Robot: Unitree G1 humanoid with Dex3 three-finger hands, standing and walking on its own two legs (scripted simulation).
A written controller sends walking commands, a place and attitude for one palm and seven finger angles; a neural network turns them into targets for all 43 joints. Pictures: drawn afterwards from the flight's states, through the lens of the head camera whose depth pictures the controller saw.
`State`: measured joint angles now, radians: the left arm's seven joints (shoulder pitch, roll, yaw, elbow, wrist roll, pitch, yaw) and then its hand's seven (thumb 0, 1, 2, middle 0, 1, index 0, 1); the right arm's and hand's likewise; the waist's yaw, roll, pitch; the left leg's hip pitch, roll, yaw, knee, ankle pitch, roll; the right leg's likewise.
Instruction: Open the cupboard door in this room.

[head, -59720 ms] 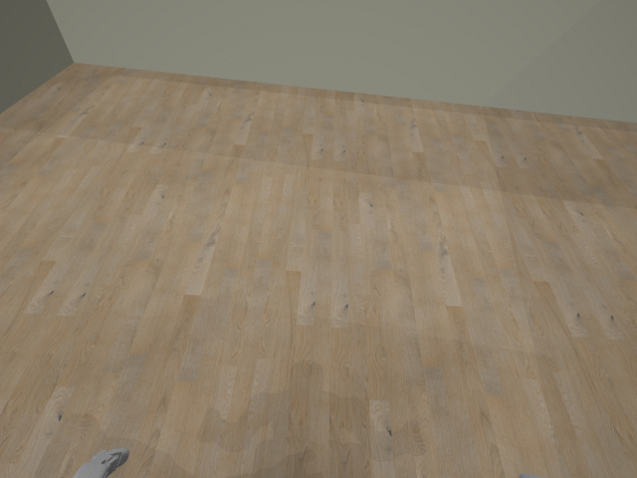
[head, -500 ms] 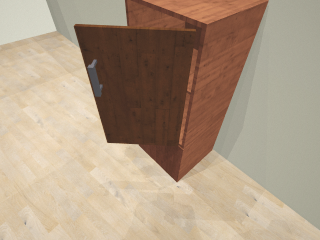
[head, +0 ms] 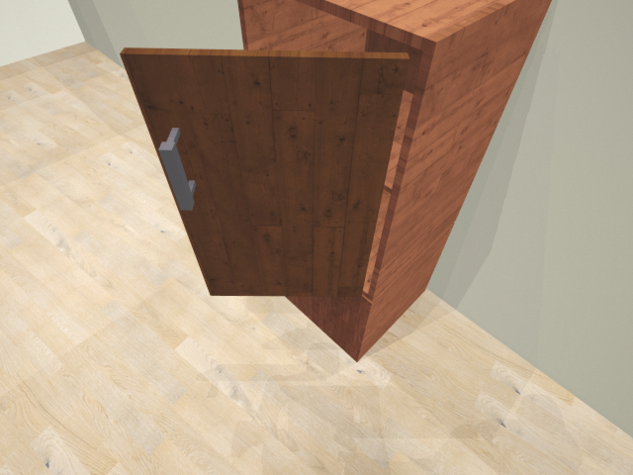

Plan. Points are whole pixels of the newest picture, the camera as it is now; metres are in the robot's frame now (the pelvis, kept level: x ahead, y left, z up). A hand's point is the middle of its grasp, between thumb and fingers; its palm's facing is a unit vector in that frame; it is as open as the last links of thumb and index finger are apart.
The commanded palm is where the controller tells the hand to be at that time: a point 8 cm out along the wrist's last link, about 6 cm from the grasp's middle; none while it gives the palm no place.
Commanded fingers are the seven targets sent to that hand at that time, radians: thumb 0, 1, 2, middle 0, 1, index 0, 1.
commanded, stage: come to a stop and stand still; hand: left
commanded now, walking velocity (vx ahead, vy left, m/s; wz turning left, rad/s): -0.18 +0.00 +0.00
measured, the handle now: (180, 170) +0.53 +0.23 +0.08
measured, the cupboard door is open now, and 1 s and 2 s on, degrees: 45 45 45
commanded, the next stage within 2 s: look again from close up in 2.00 s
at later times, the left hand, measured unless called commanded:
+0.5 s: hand out of the picture +0.00 +0.23 -0.17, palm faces +0.05 -0.96 -0.26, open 7.3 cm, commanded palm none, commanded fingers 0.00 0.90 0.90 -0.20 -0.30 -0.20 -0.30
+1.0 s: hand out of the picture -0.10 +0.16 -0.17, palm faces +0.01 -0.98 -0.20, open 7.4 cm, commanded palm none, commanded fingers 0.00 0.90 0.90 -0.20 -0.30 -0.20 -0.30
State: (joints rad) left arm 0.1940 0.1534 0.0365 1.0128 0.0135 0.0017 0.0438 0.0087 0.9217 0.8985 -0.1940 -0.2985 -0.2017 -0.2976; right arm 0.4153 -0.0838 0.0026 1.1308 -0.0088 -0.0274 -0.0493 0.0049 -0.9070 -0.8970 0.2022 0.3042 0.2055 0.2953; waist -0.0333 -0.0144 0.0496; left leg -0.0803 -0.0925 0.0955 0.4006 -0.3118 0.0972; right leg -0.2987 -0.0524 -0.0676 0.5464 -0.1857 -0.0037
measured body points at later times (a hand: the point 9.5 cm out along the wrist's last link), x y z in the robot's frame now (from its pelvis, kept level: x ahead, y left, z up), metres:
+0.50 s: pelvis -0.04 +0.03 -0.01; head -0.03 +0.02 +0.44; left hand +0.00 +0.28 -0.15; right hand +0.02 -0.21 -0.15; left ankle -0.03 +0.08 -0.74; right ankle -0.05 -0.12 -0.73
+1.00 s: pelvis -0.08 -0.01 +0.00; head -0.07 -0.03 +0.45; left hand -0.09 +0.21 -0.15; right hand -0.09 -0.24 -0.17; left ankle -0.03 +0.08 -0.74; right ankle -0.05 -0.12 -0.74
